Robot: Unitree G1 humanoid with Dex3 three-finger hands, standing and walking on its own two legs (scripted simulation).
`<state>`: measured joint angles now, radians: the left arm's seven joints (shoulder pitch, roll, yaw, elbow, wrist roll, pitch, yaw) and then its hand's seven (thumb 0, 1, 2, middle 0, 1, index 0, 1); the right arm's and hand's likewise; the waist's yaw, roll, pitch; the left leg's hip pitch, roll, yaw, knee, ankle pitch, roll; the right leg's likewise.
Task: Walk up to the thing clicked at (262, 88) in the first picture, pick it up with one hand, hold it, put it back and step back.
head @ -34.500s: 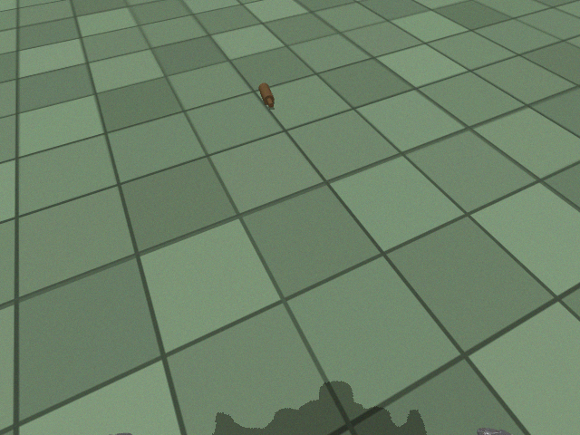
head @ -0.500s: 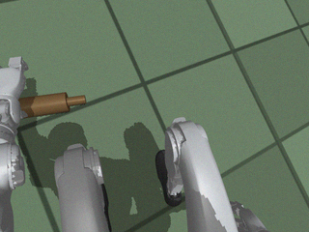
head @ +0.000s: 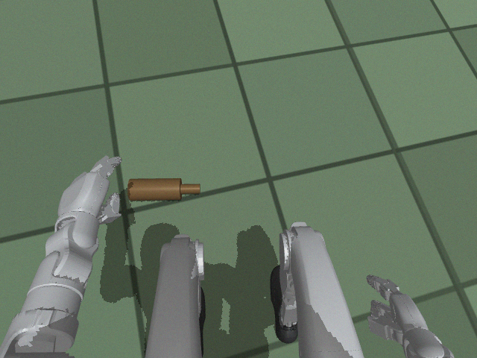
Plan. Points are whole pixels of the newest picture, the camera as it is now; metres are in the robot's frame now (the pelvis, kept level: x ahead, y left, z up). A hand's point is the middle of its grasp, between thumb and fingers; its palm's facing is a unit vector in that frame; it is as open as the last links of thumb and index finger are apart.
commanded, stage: home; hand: left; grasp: from above
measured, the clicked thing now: (165, 189) +0.49 +0.19 -0.45
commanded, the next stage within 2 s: none
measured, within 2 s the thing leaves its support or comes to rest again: neither
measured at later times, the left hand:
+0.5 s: hand (92, 254) +0.26 +0.17 +0.10, palm faces +0.02 -0.95 -0.30, open 7.4 cm
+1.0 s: hand (25, 292) +0.23 +0.18 +0.19, palm faces +0.10 -0.98 -0.19, open 7.4 cm
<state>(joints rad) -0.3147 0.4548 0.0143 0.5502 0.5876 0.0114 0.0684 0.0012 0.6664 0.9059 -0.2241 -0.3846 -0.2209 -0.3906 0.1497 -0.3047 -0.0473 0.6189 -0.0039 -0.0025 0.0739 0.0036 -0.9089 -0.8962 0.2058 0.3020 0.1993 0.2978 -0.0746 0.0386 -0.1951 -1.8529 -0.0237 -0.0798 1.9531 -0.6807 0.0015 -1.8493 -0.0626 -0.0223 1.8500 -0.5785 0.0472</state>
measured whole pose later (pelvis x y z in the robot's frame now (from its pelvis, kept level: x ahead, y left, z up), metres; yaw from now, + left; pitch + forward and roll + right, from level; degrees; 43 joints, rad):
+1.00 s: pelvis +0.08 -0.01 +0.24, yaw +3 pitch +9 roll -3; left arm 0.50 0.22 0.03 -0.11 -0.06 0.46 0.01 0.01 0.90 0.89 -0.20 -0.29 -0.20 -0.30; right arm 0.27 -0.22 0.03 0.52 0.01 -0.25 -0.18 0.01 -0.91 -0.90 0.21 0.30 0.20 0.30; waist -0.04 0.04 -0.17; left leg -0.66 0.02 -0.07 1.01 -0.51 -0.01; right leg -0.67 -0.03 -0.06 0.93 -0.42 0.03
